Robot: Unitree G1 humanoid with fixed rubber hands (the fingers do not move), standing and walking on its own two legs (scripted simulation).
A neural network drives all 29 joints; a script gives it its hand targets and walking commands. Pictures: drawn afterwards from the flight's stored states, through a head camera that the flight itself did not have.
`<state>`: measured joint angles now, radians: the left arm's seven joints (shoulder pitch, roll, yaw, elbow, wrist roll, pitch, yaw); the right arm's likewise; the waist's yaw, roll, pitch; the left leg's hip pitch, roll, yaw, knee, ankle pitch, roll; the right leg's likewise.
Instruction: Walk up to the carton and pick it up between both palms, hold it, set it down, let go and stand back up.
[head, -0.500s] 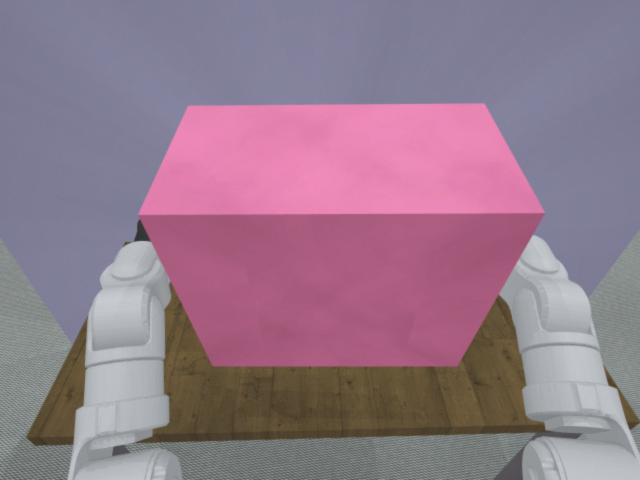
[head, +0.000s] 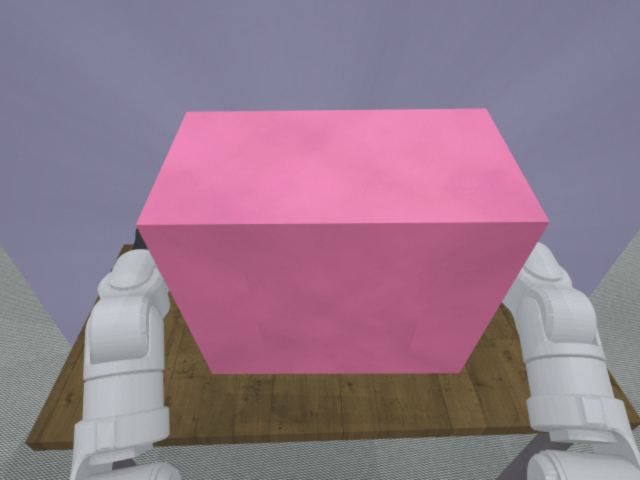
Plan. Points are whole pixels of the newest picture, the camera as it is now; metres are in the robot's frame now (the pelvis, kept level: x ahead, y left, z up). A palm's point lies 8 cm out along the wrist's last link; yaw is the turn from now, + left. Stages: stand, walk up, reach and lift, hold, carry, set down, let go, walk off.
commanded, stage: hold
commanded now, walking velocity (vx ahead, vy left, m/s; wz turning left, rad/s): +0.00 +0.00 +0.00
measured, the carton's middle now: (335, 254) +0.34 -0.01 +0.16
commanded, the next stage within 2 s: set down in 0.26 s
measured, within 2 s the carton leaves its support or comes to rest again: neither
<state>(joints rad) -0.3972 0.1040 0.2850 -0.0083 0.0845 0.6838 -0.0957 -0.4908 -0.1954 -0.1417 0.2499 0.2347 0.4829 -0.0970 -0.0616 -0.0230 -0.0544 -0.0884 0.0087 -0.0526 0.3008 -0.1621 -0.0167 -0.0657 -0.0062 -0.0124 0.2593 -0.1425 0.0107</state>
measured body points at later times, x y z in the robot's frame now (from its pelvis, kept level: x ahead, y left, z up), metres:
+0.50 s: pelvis -0.01 +0.00 +0.00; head -0.05 +0.02 +0.45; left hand +0.35 +0.20 +0.17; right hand +0.35 -0.21 +0.18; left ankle +0.00 +0.13 -0.75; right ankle +0.00 -0.13 -0.75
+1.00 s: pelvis +0.01 +0.01 +0.00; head +0.00 +0.03 +0.45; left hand +0.39 +0.20 +0.11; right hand +0.36 -0.22 +0.12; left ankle +0.00 +0.13 -0.75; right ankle +0.00 -0.13 -0.75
